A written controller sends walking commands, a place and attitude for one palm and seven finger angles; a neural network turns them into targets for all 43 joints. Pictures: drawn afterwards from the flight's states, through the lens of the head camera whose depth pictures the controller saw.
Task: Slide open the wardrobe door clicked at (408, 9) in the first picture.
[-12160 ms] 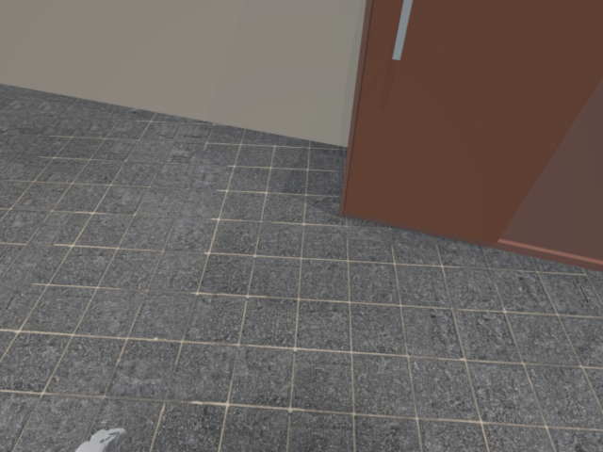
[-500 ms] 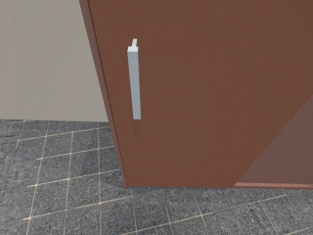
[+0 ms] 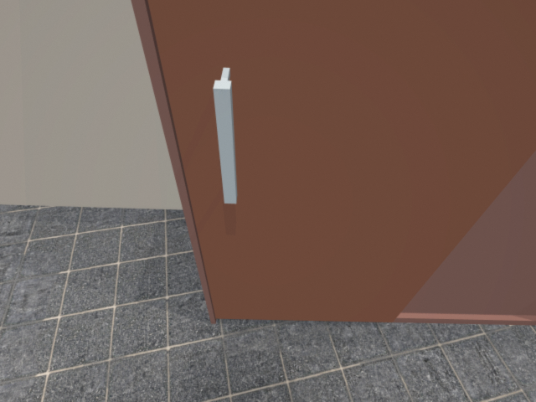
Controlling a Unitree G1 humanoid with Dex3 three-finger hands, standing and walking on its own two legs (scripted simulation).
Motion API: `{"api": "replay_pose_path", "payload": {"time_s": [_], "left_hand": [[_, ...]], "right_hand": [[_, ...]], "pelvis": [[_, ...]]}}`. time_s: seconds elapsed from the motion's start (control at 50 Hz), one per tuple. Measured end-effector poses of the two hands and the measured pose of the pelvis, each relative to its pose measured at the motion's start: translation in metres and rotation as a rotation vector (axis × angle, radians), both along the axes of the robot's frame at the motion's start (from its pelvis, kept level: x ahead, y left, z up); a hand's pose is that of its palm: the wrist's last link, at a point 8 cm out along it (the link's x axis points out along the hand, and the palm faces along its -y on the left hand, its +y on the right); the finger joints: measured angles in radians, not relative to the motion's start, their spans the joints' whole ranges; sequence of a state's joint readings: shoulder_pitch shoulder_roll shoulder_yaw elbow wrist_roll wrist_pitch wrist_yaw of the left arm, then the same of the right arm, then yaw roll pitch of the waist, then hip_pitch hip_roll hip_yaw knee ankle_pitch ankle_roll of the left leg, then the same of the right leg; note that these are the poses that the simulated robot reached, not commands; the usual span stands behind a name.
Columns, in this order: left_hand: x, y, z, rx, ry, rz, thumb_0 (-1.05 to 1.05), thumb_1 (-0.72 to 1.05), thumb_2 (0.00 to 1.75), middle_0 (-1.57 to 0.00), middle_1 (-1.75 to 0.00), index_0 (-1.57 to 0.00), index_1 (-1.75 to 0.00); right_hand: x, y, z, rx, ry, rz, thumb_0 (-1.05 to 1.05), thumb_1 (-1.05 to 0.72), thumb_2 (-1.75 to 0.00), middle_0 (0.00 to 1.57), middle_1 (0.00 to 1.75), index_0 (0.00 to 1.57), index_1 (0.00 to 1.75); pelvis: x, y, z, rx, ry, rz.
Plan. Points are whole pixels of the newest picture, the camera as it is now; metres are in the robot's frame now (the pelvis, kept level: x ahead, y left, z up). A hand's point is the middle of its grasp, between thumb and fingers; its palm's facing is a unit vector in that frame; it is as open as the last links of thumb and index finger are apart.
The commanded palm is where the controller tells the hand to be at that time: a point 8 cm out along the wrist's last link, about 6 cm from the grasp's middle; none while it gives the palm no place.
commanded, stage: look again from close up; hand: left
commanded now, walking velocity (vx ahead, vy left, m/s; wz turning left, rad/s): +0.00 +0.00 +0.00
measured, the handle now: (228, 142) +0.49 +0.11 +0.13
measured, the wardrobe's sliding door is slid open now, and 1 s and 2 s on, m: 0.00 0.00 0.00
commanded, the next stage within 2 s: raise the hand with hooked fingers in 0.40 s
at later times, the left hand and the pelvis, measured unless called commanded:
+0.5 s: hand out of the picture -0.02 +0.17 -0.18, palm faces +0.02 -0.98 -0.19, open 7.3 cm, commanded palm +0.09 +0.22 -0.07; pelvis +0.00 +0.00 +0.00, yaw +0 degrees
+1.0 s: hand out of the picture +0.11 +0.19 -0.03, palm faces +0.25 -0.97 -0.04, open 9.0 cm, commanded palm +0.13 +0.24 +0.00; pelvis -0.03 -0.05 -0.06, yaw +3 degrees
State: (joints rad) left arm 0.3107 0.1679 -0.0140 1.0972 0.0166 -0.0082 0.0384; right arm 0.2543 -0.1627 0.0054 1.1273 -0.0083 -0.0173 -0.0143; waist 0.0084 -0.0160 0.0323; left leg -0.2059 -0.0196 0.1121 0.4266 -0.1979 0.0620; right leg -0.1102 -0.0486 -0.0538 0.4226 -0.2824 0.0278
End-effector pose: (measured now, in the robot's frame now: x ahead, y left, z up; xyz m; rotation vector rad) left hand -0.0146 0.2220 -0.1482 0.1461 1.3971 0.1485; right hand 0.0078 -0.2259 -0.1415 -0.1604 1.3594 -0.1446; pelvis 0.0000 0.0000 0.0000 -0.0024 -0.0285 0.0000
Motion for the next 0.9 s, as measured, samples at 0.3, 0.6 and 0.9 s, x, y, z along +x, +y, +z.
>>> {"api": "replay_pose_path", "payload": {"time_s": [0.3,0.6,0.9], "left_hand": [[-0.004,-0.001,0.001,0.0,0.003,0.0,0.0,0.91,0.9,-0.2,-0.3,-0.2,-0.3],[0.076,0.01,0.057,0.079,-0.493,0.094,0.02,0.9,0.89,-0.2,-0.31,-0.21,-0.31],[0.139,0.001,0.111,-0.14,-1.217,-0.057,0.0,0.64,0.78,-0.22,-0.47,-0.22,-0.47]], "right_hand": [[-0.006,-0.002,0.0,0.002,0.008,-0.002,0.01,-0.91,-0.9,0.2,0.3,0.2,0.3],[0.025,-0.012,0.01,-0.034,-0.227,0.036,0.01,-0.91,-0.9,0.2,0.3,0.2,0.3],[0.167,-0.062,0.062,-0.111,-0.83,0.156,0.02,-0.91,-0.9,0.2,0.3,0.2,0.3]], "pelvis": [[-0.004,-0.002,0.001,0.002,0.003,0.0],[-0.01,-0.007,-0.005,0.011,0.007,0.017],[-0.03,-0.039,-0.048,-0.001,0.142,0.023]]}}
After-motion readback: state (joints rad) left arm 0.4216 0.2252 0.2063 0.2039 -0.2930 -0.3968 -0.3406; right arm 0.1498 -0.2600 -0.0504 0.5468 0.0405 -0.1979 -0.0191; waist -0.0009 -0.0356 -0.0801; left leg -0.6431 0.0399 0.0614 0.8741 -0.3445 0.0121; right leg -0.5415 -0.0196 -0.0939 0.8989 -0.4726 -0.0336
